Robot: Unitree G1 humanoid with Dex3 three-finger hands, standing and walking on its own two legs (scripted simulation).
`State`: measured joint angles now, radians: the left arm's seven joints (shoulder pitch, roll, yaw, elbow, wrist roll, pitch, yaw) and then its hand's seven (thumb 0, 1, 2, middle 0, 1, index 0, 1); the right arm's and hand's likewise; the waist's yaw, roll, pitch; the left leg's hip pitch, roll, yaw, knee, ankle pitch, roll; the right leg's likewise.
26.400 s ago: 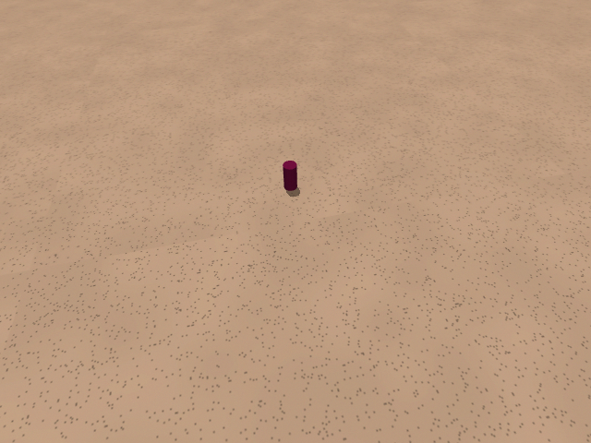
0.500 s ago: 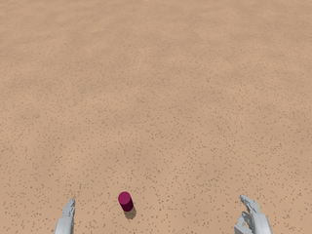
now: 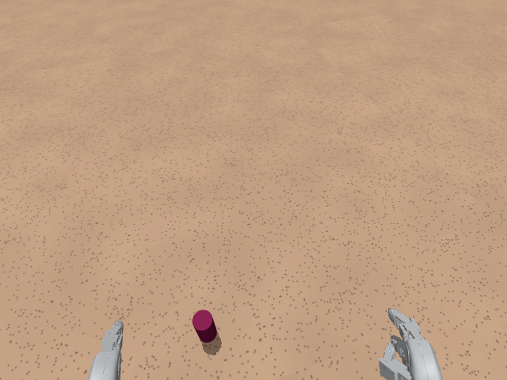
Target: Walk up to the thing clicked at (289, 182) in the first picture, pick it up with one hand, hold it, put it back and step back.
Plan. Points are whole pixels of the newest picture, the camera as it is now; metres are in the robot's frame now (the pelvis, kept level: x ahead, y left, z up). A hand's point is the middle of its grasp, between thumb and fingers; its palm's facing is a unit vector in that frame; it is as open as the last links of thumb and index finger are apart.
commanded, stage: home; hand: left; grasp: from the side
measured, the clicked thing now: (205, 326) +0.42 +0.18 -0.66
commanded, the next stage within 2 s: stand in 0.48 s
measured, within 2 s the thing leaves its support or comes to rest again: neither
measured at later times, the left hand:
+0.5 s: hand (142, 379) +0.17 +0.19 -0.06, palm faces +0.10 -0.95 -0.28, open 17.2 cm
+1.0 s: hand (144, 377) +0.17 +0.18 -0.06, palm faces +0.10 -0.95 -0.28, open 9.7 cm
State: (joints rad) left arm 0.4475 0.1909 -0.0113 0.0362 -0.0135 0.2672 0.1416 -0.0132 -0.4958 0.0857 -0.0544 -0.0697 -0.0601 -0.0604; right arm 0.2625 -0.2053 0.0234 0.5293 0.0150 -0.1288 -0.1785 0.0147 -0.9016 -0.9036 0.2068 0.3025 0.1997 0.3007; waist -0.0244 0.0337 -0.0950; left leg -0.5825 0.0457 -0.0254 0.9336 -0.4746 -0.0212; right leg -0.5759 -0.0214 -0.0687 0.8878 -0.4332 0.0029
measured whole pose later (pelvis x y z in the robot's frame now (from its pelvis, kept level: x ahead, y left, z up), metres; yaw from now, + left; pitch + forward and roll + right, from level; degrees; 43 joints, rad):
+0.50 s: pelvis +0.00 +0.01 +0.00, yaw +0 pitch +7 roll -2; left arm 0.45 0.20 -0.01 0.04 -0.01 0.26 0.14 -0.01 -0.50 0.08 -0.05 -0.07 -0.06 -0.06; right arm 0.28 -0.20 0.02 0.54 0.01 -0.14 -0.18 0.01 -0.90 -0.90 0.21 0.30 0.20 0.30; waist -0.02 0.03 -0.10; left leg -0.58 0.04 -0.02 0.94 -0.48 -0.01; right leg -0.57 -0.02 -0.06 0.89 -0.43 0.01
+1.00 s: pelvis +0.00 +0.00 +0.00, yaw +0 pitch +7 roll -2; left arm 0.45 0.19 -0.01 0.03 -0.01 0.26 0.14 0.00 0.50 0.80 -0.19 -0.29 -0.20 -0.28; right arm 0.27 -0.20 0.02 0.54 0.01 -0.14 -0.18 0.01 -0.90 -0.90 0.21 0.30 0.20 0.30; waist -0.02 0.03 -0.09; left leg -0.59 0.04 -0.02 0.94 -0.48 -0.02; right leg -0.58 -0.02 -0.06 0.89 -0.43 0.01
